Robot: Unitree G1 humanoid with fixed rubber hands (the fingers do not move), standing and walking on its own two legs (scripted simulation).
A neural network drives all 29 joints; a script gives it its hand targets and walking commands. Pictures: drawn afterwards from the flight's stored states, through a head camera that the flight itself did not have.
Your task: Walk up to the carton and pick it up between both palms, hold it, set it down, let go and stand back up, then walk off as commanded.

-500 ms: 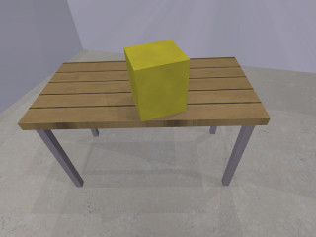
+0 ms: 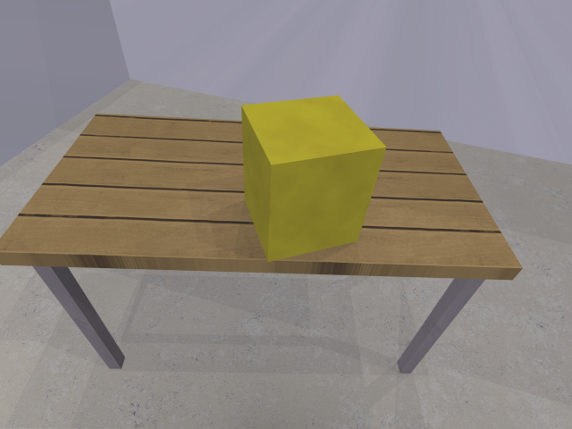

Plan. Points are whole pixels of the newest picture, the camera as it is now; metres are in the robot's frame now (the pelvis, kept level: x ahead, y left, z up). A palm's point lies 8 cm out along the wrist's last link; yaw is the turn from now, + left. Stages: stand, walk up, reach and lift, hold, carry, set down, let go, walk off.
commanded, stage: walk up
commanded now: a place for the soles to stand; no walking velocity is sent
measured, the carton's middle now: (303, 177) +0.61 -0.01 +0.02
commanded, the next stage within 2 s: none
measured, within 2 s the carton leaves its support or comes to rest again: neither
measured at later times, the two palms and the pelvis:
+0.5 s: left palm (100, 420) +0.17 +0.26 -0.07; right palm out of the picture +0.19 -0.37 -0.13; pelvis +0.15 -0.07 +0.00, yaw -1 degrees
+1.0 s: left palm (80, 391) +0.22 +0.32 -0.11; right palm out of the picture +0.20 -0.31 -0.12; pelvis +0.14 +0.00 -0.01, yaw +1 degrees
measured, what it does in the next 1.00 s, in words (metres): walks ahead: right foot, then left foot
